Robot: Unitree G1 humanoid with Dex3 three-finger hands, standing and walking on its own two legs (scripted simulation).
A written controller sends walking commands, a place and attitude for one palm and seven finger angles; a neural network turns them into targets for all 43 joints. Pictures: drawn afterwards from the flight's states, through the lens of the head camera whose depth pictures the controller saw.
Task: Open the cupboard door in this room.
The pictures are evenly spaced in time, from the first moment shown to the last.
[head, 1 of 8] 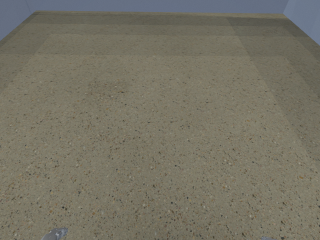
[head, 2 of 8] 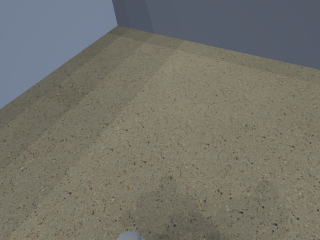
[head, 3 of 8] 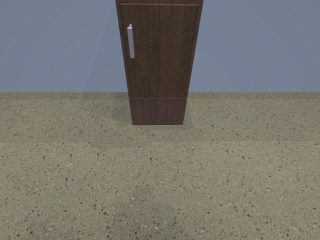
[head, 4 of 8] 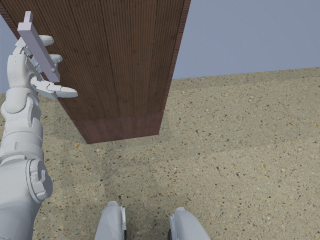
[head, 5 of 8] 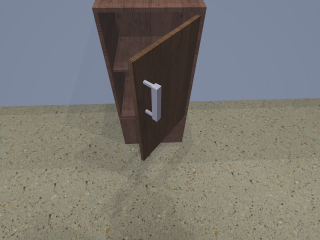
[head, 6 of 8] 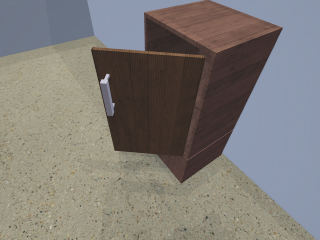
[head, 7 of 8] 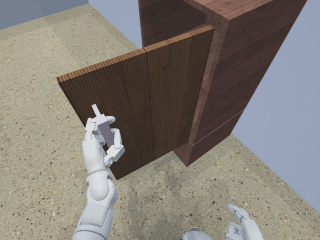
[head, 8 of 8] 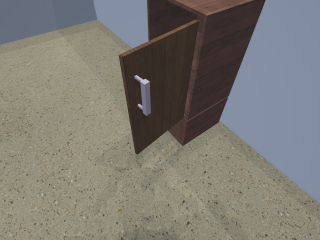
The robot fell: no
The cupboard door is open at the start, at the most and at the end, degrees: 0 98 98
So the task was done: yes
